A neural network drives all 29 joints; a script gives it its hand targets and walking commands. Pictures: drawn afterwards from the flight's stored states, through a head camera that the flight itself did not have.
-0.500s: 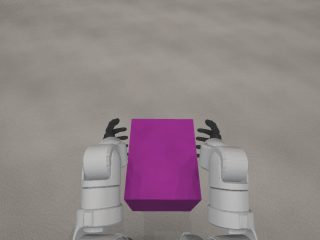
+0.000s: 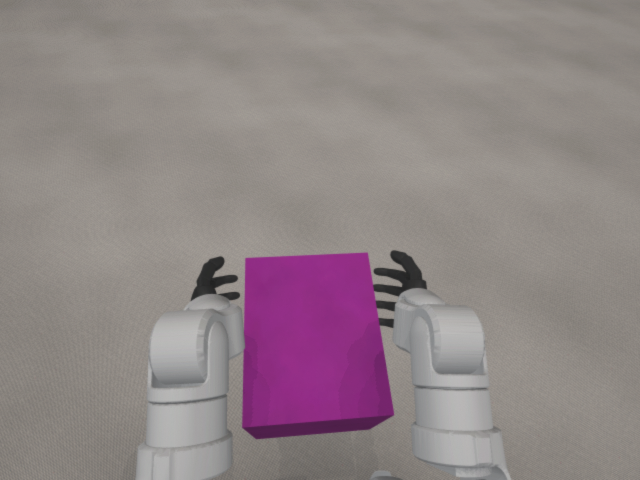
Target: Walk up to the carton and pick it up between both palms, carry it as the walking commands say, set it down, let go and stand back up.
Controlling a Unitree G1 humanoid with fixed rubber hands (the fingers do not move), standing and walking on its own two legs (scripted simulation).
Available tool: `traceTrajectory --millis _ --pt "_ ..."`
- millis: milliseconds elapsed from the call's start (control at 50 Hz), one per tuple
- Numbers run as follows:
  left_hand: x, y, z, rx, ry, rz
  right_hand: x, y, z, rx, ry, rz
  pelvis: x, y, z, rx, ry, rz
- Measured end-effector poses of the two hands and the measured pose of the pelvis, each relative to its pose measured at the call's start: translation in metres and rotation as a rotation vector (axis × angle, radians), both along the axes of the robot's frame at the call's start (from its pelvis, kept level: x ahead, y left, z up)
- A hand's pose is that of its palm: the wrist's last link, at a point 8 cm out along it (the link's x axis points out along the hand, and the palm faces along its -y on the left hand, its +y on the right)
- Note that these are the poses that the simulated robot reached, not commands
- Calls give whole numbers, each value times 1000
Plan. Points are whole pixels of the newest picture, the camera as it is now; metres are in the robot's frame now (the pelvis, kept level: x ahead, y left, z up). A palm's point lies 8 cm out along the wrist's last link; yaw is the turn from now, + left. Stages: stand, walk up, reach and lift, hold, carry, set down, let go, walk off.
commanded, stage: carry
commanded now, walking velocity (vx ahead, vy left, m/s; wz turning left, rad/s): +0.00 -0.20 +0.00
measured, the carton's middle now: (310, 348) +0.31 +0.03 -0.02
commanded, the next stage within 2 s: none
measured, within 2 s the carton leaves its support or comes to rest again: neither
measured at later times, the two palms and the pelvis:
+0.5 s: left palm (354, 430) +0.19 -0.02 +0.07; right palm (602, 428) +0.19 -0.25 +0.08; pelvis -0.12 -0.13 +0.00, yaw -1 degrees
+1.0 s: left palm out of the picture +0.05 -0.17 +0.08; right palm out of the picture +0.06 -0.40 +0.09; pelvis -0.27 -0.27 +0.00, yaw +2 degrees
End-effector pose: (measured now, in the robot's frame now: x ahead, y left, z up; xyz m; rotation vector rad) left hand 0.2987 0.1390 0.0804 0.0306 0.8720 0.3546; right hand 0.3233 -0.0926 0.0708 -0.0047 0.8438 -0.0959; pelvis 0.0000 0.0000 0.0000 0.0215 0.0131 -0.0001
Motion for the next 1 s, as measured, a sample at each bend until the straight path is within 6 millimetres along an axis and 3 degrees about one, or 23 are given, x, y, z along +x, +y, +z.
traceTrajectory --millis 140,260,340,440,600,780,880,1000 --pt "-7 -55 26 49 -63 -22 -23 -53 7 68 -51 -67 -24 -36 0 -23 7 12" --pt "-21 -106 10 -36 -50 -128 -57 -107 14 -19 -41 -174 -51 -65 -1 26 18 8" --pt "-47 -133 -7 -78 -25 -184 -85 -134 17 -77 -30 -212 -70 -86 -4 29 -24 -6" --pt "-87 -153 -15 -35 23 -191 -111 -154 12 -55 -30 -197 -96 -111 -8 31 -41 -6" --pt "-141 -185 -14 -66 3 -103 -163 -184 10 -100 -12 -152 -154 -156 -6 18 -53 -55" --pt "-193 -236 4 64 -1 -27 -199 -235 -4 26 -15 -72 -203 -220 -8 6 -29 7" --pt "-216 -271 9 43 7 -37 -229 -270 1 23 -4 -103 -235 -247 0 36 -3 31" --pt "-244 -304 -1 -52 -15 -88 -267 -305 15 -66 -29 -159 -271 -275 -4 10 25 35"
